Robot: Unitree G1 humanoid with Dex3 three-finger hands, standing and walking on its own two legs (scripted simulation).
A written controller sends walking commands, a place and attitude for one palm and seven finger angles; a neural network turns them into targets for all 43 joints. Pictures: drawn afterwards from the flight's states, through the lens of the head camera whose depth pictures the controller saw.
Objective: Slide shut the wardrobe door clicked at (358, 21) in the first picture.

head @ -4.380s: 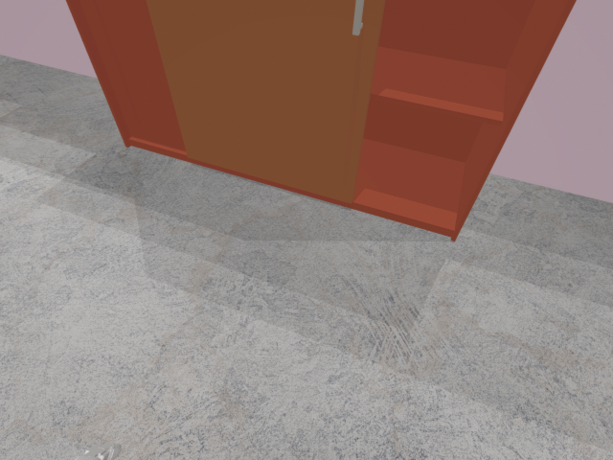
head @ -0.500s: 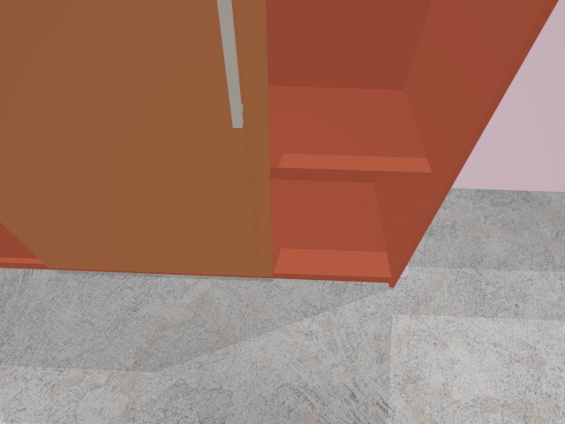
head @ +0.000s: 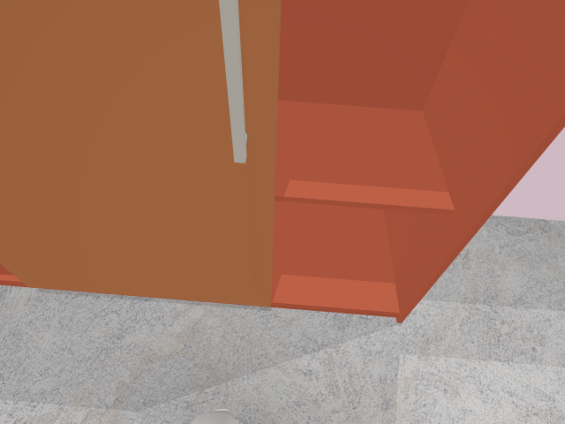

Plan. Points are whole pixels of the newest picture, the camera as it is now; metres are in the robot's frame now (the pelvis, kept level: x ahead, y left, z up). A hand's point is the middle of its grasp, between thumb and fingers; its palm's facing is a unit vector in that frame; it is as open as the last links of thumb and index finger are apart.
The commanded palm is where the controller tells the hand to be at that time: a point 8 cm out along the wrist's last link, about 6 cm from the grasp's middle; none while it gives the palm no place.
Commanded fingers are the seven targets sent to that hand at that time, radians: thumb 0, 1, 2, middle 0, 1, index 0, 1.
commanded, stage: take the last steps up to it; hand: left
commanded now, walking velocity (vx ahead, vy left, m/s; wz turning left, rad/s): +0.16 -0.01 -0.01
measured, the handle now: (236, 65) +0.55 +0.12 +0.22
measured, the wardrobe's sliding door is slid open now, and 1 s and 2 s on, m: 0.47 0.47 0.47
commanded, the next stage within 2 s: come to a stop and stand still in 0.04 s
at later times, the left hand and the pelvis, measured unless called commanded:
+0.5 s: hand (180, 420) +0.14 +0.16 -0.14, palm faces +0.08 -0.96 -0.26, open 7.3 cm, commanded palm none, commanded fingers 0.00 0.90 0.90 -0.20 -0.30 -0.20 -0.30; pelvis +0.09 -0.02 +0.03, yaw +2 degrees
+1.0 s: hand out of the picture +0.06 +0.21 -0.15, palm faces +0.06 -0.97 -0.23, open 7.3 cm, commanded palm none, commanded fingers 0.00 0.90 0.90 -0.20 -0.30 -0.20 -0.30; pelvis +0.07 +0.03 +0.02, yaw +1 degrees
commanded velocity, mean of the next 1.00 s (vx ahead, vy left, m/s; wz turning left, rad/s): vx -0.08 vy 0.03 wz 0.00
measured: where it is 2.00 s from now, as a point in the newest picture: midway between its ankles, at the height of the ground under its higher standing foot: outside the picture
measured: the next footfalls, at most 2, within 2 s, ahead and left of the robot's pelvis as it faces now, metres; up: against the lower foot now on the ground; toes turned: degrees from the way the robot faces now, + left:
right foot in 0.24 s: +0.15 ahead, -0.12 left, +0.00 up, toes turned -5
left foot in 0.68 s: +0.10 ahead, +0.14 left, +0.00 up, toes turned +4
